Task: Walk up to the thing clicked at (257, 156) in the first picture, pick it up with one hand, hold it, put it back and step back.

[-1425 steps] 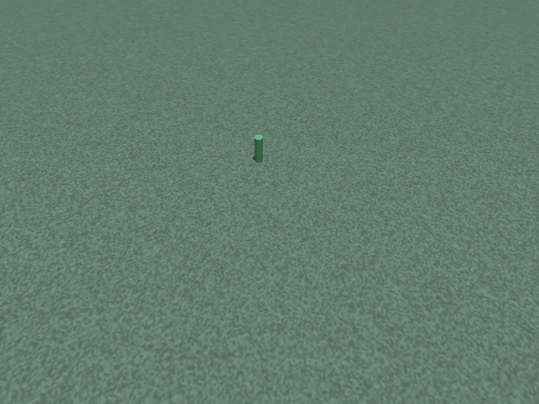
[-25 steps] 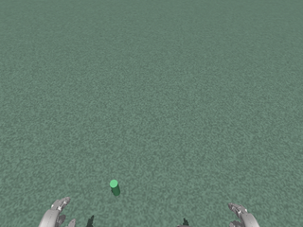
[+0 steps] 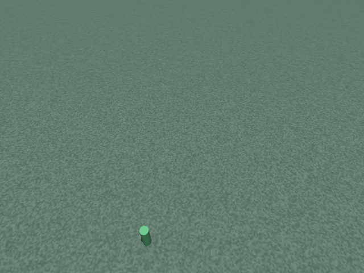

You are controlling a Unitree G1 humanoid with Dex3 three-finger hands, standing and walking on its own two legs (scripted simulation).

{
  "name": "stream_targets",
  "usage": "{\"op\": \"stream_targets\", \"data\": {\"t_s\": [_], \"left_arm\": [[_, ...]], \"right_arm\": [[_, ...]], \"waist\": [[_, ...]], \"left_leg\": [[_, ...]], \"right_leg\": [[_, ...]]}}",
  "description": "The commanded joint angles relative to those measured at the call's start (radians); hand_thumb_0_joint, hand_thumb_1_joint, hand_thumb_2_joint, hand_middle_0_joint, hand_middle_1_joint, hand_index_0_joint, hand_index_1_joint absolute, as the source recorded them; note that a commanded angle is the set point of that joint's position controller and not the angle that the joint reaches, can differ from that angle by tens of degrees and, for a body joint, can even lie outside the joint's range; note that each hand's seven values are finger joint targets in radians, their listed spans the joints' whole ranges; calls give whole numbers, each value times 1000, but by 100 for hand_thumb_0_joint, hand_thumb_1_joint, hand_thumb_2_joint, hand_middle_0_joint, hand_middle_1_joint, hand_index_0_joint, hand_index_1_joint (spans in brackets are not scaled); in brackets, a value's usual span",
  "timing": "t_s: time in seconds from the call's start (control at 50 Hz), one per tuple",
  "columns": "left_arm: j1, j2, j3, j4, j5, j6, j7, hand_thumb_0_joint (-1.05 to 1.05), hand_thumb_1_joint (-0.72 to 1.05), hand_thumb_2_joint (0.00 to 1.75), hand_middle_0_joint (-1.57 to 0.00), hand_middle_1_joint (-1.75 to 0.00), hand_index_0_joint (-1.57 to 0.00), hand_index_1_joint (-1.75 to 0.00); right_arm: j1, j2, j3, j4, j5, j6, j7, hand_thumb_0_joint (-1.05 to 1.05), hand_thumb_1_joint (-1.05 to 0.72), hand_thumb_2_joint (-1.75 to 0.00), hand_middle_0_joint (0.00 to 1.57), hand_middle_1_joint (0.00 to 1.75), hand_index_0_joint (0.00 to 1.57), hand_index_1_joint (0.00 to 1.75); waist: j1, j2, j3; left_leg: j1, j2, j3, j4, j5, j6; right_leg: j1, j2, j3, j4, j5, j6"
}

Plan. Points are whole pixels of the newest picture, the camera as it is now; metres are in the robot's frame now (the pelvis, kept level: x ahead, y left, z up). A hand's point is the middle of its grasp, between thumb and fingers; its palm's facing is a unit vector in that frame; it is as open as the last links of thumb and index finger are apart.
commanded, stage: stand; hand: left
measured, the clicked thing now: (145, 236) +0.43 +0.18 -0.70
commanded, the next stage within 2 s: step back in 1.52 s
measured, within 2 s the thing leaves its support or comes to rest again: neither
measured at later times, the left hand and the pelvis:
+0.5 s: hand out of the picture +0.04 +0.23 -0.16, palm faces -0.01 -0.94 -0.34, open 7.4 cm; pelvis +0.00 -0.01 +0.00, yaw +0 degrees
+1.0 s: hand out of the picture +0.09 +0.23 -0.15, palm faces -0.02 -0.94 -0.35, open 7.4 cm; pelvis +0.01 -0.02 +0.01, yaw -1 degrees
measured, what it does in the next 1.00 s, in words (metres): stands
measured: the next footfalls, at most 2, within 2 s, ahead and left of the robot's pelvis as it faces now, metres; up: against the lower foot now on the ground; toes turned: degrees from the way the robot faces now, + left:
none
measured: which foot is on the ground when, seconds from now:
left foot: down 0.00-1.00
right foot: down 0.00-1.00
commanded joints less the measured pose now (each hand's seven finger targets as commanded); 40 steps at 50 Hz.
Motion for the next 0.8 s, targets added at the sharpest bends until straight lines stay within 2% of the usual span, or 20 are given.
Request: {"op": "stream_targets", "data": {"t_s": [0.0,0.08,0.14,0.16,0.2,0.26,0.36,0.42,0.44,0.5,0.52,0.56,0.58,0.72,0.78], "left_arm": [[-53,197,37,-33,-3,-25,8,0,90,90,-20,-30,-20,-30],[-56,200,35,-8,0,-28,8,0,90,90,-20,-30,-20,-30],[-54,203,35,0,-1,-27,6,0,90,90,-20,-30,-20,-30],[-57,207,36,1,0,-28,6,0,90,90,-20,-30,-20,-30],[-67,214,37,1,1,-29,5,0,90,90,-20,-30,-20,-30],[-74,215,37,1,-3,-31,4,0,90,90,-20,-30,-20,-30],[-68,216,38,17,-8,-28,2,0,90,90,-20,-30,-20,-30],[-70,210,36,20,-9,-31,2,0,90,90,-20,-30,-20,-30],[-74,214,37,20,-11,-31,1,0,90,90,-20,-30,-20,-30],[-78,210,35,19,-10,-32,0,0,90,90,-20,-30,-20,-30],[-86,217,37,20,-11,-30,0,0,90,90,-20,-30,-20,-30],[-85,213,36,23,-10,-30,1,0,90,90,-20,-30,-20,-30],[-84,213,35,24,-10,-29,1,0,90,90,-20,-30,-20,-30],[-98,209,37,20,-14,-31,-1,0,90,90,-20,-30,-20,-30],[-100,213,38,21,-14,-30,-2,0,90,90,-20,-30,-20,-30]], "right_arm": [[-46,-214,-41,-41,5,-18,-12,0,-90,-90,20,30,20,30],[-49,-207,-40,-29,6,-16,-8,0,-90,-90,20,30,20,30],[-64,-213,-41,-24,6,-12,-5,0,-90,-90,20,30,20,30],[-65,-213,-42,-26,8,-13,-4,0,-90,-90,20,30,20,30],[-52,-204,-38,-20,7,-9,-1,0,-90,-90,20,30,20,30],[-49,-206,-36,-16,7,-14,-1,0,-90,-90,20,30,20,30],[-52,-215,-32,-9,9,-16,-5,0,-90,-90,20,30,20,30],[-62,-215,-28,-9,12,-19,-5,0,-90,-90,20,30,20,30],[-53,-216,-26,-5,11,-20,-5,0,-90,-90,20,30,20,30],[-61,-226,-25,-5,14,-22,-7,0,-90,-90,20,30,20,30],[-55,-223,-22,1,14,-21,-8,0,-90,-90,20,30,20,30],[-66,-232,-24,-1,14,-20,-8,0,-90,-90,20,30,20,30],[-62,-232,-24,1,14,-18,-8,0,-90,-90,20,30,20,30],[-75,-239,-24,5,14,-22,-10,0,-90,-90,20,30,20,30],[-73,-237,-24,7,16,-21,-8,0,-90,-90,20,30,20,30]], "waist": [[-3,19,3],[-7,-15,14],[-1,-8,33],[-5,-12,15],[-8,-17,34],[-13,4,-11],[-6,8,-8],[-2,4,-23],[-6,1,-20],[-9,10,-45],[-10,1,-30],[-7,-12,-33],[-8,-24,-16],[-9,15,-45],[-7,-2,-24]], "left_leg": [[-77,117,-125,-151,-16,9],[-57,115,-118,-149,-9,8],[-85,111,-121,-157,-72,7],[-64,112,-117,-148,-46,9],[-91,103,-109,-145,-72,6],[-51,112,-106,-132,-14,10],[-64,120,-110,-148,-34,9],[-41,127,-105,-141,53,11],[-47,123,-100,-145,43,7],[-16,131,-98,-135,106,9],[-33,130,-98,-147,73,6],[-19,135,-100,-142,103,8],[-26,133,-99,-146,89,6],[4,142,-92,-147,136,1],[-16,140,-90,-156,100,-1]], "right_leg": [[25,-60,79,-97,3,-44],[-1,-62,86,-127,-46,-42],[-18,-57,85,-142,-101,-38],[-18,-61,90,-147,-95,-39],[-32,-62,100,-161,-151,-37],[-13,-71,106,-152,-82,-43],[3,-65,100,-139,-58,-46],[24,-70,102,-135,8,-48],[21,-66,102,-135,3,-46],[39,-71,100,-131,80,-45],[34,-67,99,-133,57,-45],[36,-71,98,-136,66,-45],[21,-66,96,-146,40,-41],[50,-72,100,-139,128,-45],[44,-67,98,-152,87,-40]]}}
